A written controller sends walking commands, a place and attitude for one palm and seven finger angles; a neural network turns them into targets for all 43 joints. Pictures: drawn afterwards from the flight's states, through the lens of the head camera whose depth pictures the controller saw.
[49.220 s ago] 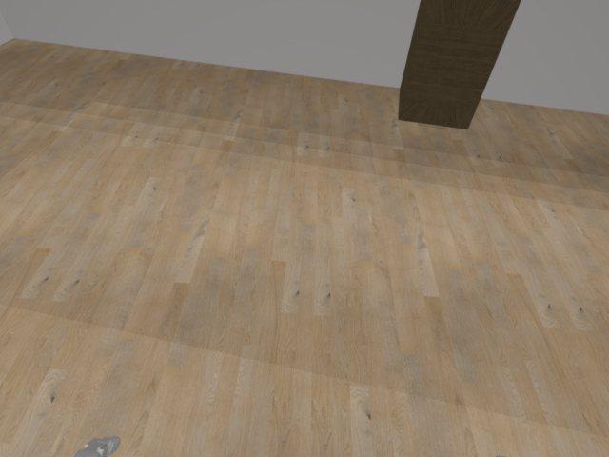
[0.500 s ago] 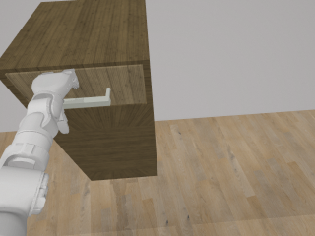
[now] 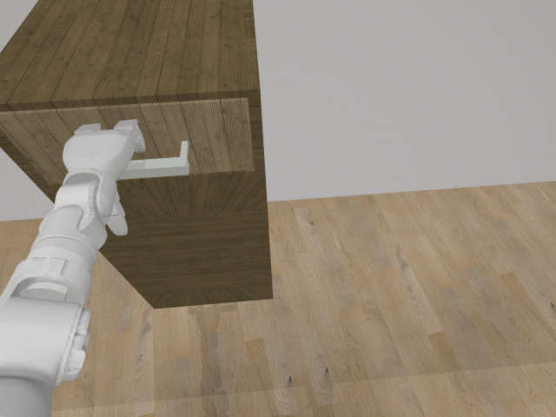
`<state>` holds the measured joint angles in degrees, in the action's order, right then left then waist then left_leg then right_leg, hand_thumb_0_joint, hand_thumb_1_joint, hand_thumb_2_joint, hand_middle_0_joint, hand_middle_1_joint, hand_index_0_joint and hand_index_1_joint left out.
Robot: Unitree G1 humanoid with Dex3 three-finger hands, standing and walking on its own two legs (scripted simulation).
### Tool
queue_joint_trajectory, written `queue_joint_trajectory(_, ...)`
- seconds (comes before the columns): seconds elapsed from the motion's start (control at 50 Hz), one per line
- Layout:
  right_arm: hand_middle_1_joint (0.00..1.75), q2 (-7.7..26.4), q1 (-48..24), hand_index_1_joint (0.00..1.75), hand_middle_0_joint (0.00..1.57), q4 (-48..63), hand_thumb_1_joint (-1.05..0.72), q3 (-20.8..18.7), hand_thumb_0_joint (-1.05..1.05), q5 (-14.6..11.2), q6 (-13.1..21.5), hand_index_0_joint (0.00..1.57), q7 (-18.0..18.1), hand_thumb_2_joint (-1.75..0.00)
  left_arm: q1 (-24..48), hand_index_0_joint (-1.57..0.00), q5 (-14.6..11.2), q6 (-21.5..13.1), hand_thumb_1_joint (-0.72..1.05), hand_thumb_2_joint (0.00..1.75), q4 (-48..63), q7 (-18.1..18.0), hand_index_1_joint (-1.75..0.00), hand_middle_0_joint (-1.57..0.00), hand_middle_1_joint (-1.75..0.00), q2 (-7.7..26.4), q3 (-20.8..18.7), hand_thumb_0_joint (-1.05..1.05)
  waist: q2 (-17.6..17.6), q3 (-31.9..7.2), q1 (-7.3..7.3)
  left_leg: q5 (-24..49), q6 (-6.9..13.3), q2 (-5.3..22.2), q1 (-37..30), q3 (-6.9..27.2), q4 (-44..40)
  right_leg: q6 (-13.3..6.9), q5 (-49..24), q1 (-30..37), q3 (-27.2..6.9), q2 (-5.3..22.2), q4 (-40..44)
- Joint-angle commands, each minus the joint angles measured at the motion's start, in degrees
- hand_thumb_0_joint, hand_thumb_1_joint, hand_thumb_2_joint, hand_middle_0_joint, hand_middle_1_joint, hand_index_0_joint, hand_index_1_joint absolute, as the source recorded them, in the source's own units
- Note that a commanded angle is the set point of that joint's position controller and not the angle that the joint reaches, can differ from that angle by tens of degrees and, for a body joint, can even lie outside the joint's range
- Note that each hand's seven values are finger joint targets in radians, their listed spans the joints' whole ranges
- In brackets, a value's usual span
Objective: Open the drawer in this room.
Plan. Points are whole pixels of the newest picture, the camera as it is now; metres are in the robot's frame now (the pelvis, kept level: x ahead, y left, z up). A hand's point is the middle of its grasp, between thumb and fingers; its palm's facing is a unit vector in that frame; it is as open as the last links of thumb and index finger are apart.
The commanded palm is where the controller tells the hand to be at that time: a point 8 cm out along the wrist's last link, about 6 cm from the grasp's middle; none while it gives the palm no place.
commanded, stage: lower the fingers behind the handle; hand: left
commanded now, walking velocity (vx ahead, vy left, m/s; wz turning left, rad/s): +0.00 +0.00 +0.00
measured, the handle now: (134, 159) +0.52 +0.23 +0.05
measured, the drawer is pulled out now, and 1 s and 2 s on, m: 0.00 0.00 0.01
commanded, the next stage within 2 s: close the thumb around the handle in 0.94 s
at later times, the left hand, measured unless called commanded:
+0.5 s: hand (123, 191) +0.47 +0.25 +0.03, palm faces -0.06 -0.03 -1.00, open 13.8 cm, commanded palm +0.45 +0.25 +0.09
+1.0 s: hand (124, 192) +0.47 +0.25 +0.03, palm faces -0.06 -0.03 -1.00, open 13.8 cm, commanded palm +0.45 +0.24 +0.09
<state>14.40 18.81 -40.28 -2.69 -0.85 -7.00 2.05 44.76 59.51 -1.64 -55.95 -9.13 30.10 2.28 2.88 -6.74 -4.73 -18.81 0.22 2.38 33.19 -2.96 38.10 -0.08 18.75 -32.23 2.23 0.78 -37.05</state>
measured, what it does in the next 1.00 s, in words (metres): stands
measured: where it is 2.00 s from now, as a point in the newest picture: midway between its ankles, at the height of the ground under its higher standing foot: outside the picture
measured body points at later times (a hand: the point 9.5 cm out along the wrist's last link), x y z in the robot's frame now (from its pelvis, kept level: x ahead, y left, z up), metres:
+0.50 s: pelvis +0.00 +0.01 -0.01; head +0.09 +0.01 +0.43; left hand +0.46 +0.25 +0.08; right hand +0.02 -0.27 -0.14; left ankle -0.01 +0.12 -0.72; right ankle -0.02 -0.12 -0.72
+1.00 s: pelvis +0.00 +0.01 -0.01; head +0.08 +0.00 +0.43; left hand +0.46 +0.25 +0.08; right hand +0.01 -0.27 -0.14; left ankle -0.01 +0.12 -0.72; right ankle -0.02 -0.12 -0.72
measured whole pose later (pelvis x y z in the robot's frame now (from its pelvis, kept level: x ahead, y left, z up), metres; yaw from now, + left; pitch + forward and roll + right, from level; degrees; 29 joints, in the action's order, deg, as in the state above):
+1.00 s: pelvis +0.00 +0.01 -0.01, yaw -1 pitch +17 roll -1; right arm 14.7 20.4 -40.5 -3.6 0.1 -6.6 1.7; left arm 42.1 61.5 -5.6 -56.5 -14.7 30.2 -0.2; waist 2.5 -7.9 -5.4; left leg -21.0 0.6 2.8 39.3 -3.2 43.0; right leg 0.3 20.1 -38.0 1.7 0.5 -40.8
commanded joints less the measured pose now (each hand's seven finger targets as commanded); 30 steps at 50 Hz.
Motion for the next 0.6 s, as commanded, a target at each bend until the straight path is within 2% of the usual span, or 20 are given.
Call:
queue_joint_trajectory(0.0,0.3,9.57,4.6,0.3,0.2,4.82,-0.9,-2.99,0.0,-0.01,1.24,0.2,1.77,-0.9,23.69,-0.3,0.63,-3.11,-0.5,0.3,10.27,-0.49,-1.2,-0.3,-1.2,16.55,-5.28,0.0,-1.85,-16.94,-0.32,17.84,2.87,-3.43,-10.04,0.79,-2.27,-1.45,-18.25,8.63,-0.94,-2.77,3.7)
queue_joint_trajectory(0.04,0.3,9.22,4.94,0.3,0.2,5.25,-0.9,-2.95,0.0,0.07,1.32,0.2,1.8,-0.9,22.2,-0.3,1.07,-4.75,-0.5,0.3,10.27,-1.06,-1.2,-0.3,-1.2,16.66,-5.98,0.0,-0.94,-16.78,0.34,18.73,2.68,-3.42,-9.45,1.0,-1.9,-1.79,-18.09,7.82,-0.73,-2.96,2.81)
queue_joint_trajectory(0.08,0.3,9.18,5.36,0.3,0.2,5.36,-0.9,-3.16,0.0,0.28,1.49,0.2,1.64,-0.9,21.67,-0.3,1.11,-6.17,-0.5,0.3,11.05,-2.39,-1.2,-0.3,-1.2,17.86,-7.76,0.0,-0.84,-18.48,0.81,19.17,2.59,-3.34,-8.81,0.9,-1.3,-1.7,-18.37,8.13,-0.9,-2.99,2.09)
queue_joint_trajectory(0.1,0.3,9.06,5.37,0.3,0.2,5.59,-0.9,-3.31,0.0,0.45,1.65,0.2,1.5,-0.9,21.13,-0.3,1.1,-6.5,-0.5,0.3,11.7,-3.25,-1.2,-0.3,-1.2,17.93,-8.22,0.0,0.53,-19.32,1.17,19.27,2.52,-3.38,-8.99,0.7,-0.99,-1.76,-18.54,7.97,-1.0,-3.02,1.76)
queue_joint_trajectory(0.12,0.3,9.05,5.66,0.3,0.2,5.54,-0.9,-3.5,0.0,0.53,1.76,0.2,1.44,-0.9,20.47,-0.3,1.46,-6.61,-0.5,0.3,11.73,-4.13,-1.2,-0.3,-1.2,18.43,-9.09,0.0,-0.18,-20.49,1.41,19.92,2.46,-3.38,-8.59,0.7,-0.62,-1.75,-19.0,8.16,-0.89,-3.04,1.21)
queue_joint_trajectory(0.14,0.3,9.03,5.86,0.3,0.2,5.46,-0.9,-3.61,0.0,0.62,1.86,0.2,1.3,-0.9,20.81,-0.3,1.64,-6.6,-0.5,0.3,12.38,-5.08,-1.2,-0.3,-1.2,18.26,-9.07,0.0,0.99,-21.2,1.34,20.96,2.36,-3.33,-8.89,0.58,-0.24,-1.81,-19.69,7.63,-0.81,-3.11,0.83)
queue_joint_trajectory(0.16,0.3,9.15,6.22,0.3,0.2,5.1,-0.9,-3.77,0.0,0.83,1.86,0.2,1.09,-0.9,20.57,-0.3,1.7,-6.5,-0.5,0.3,12.05,-5.84,-1.2,-0.3,-1.2,18.09,-9.39,0.0,-0.23,-22.3,1.09,21.85,2.37,-3.24,-8.8,0.85,0.18,-1.78,-20.25,7.96,-0.68,-3.21,0.53)
queue_joint_trajectory(0.22,0.3,9.28,6.54,0.3,0.2,4.48,-0.9,-4.23,0.0,0.81,2.17,0.2,0.65,-0.9,21.37,-0.3,2.27,-5.26,-0.5,0.3,12.28,-7.9,-1.2,-0.3,-1.2,16.64,-8.17,0.0,1.22,-23.01,0.51,21.83,2.19,-3.04,-9.49,0.59,0.71,-1.65,-19.66,5.92,-0.52,-3.31,0.24)
queue_joint_trajectory(0.24,0.3,9.37,6.84,0.3,0.2,4.14,-0.9,-4.31,0.0,0.87,2.27,0.2,0.57,-0.9,23.18,-0.3,2.32,-4.92,-0.5,0.3,12.82,-8.34,-1.2,-0.3,-1.2,16.26,-7.52,0.0,1.12,-23.47,-0.07,22.14,2.2,-2.91,-9.97,0.78,0.94,-1.61,-19.84,5.53,-0.48,-3.38,0.12)
queue_joint_trajectory(0.28,0.3,9.56,7.29,0.3,0.2,3.66,-0.9,-4.52,0.0,0.82,2.26,0.2,0.56,-0.9,23.97,-0.3,2.35,-4.38,-0.5,0.3,12.4,-8.63,-1.2,-0.3,-1.2,16.34,-7.26,0.0,0.77,-24.44,-0.72,22.13,2.3,-2.95,-10.21,0.86,1.27,-1.46,-20.0,5.7,-0.71,-3.34,0.33)
queue_joint_trajectory(0.32,0.3,9.48,7.46,0.3,0.2,3.1,-0.9,-4.62,0.0,0.8,2.34,0.2,0.54,-0.9,25.96,-0.3,2.29,-3.77,-0.5,0.3,12.58,-8.52,-1.2,-0.3,-1.2,13.44,-4.52,0.0,2.94,-23.92,-1.6,21.85,2.16,-2.84,-11.9,1.3,1.45,-1.62,-18.3,3.04,-0.4,-3.49,0.44)
queue_joint_trajectory(0.36,0.3,9.46,7.84,0.3,0.2,2.35,-0.9,-4.72,0.0,1.02,2.34,0.2,0.62,-0.9,27.4,-0.3,1.95,-3.64,-0.5,0.3,12.48,-8.16,-1.2,-0.3,-1.2,11.73,-3.18,0.0,2.63,-23.25,-2.64,22.98,2.21,-2.58,-13.1,1.72,1.78,-1.68,-18.29,2.0,-0.16,-3.59,0.77)
queue_joint_trajectory(0.38,0.3,9.57,8.09,0.3,0.2,2.17,-0.9,-4.7,0.0,0.91,2.39,0.2,0.64,-0.9,27.45,-0.3,2.01,-3.74,-0.5,0.3,12.59,-7.99,-1.2,-0.3,-1.2,12.87,-3.86,0.0,3.53,-24.0,-2.23,23.1,2.05,-2.5,-13.58,1.99,1.8,-1.65,-17.86,1.57,-0.13,-3.54,0.43)
queue_joint_trajectory(0.4,0.3,9.46,8.1,0.3,0.2,2.22,-0.9,-4.72,0.0,0.99,2.33,0.2,0.62,-0.9,26.73,-0.3,1.74,-3.53,-0.5,0.3,12.11,-7.77,-1.2,-0.3,-1.2,11.14,-2.66,0.0,3.26,-23.89,-2.47,23.44,2.1,-2.54,-14.16,2.1,2.03,-1.67,-17.94,1.11,-0.06,-3.7,0.44)
queue_joint_trajectory(0.52,0.3,9.79,7.64,0.3,0.2,2.52,-0.9,-3.61,0.0,0.83,1.72,0.2,0.76,-0.9,21.79,-0.3,2.14,-2.36,-0.5,0.3,4.9,-6.92,-1.2,-0.3,-1.2,14.85,-5.56,0.0,-0.07,-19.4,-1.2,19.4,2.27,-2.95,-7.3,1.54,1.71,-1.76,-17.15,2.24,0.04,-3.5,0.0)
queue_joint_trajectory(0.54,0.3,9.75,7.47,0.3,0.2,2.82,-0.9,-3.49,0.0,0.83,1.74,0.2,0.79,-0.9,23.39,-0.3,2.42,-2.56,-0.5,0.3,6.15,-7.05,-1.2,-0.3,-1.2,15.18,-5.39,0.0,1.04,-19.75,-1.13,19.31,2.18,-2.91,-7.25,1.51,1.6,-1.83,-17.0,2.12,0.02,-3.44,-0.2)
queue_joint_trajectory(0.58,0.3,9.56,7.5,0.3,0.2,3.32,-0.9,-3.78,0.0,1.05,1.74,0.2,0.75,-0.9,24.1,-0.3,2.96,-3.24,-0.5,0.3,8.69,-7.64,-1.2,-0.3,-1.2,16.56,-6.79,0.0,2.86,-23.36,-0.5,22.27,2.1,-2.88,-8.89,1.48,2.35,-1.89,-18.9,3.19,-0.21,-3.44,-1.06)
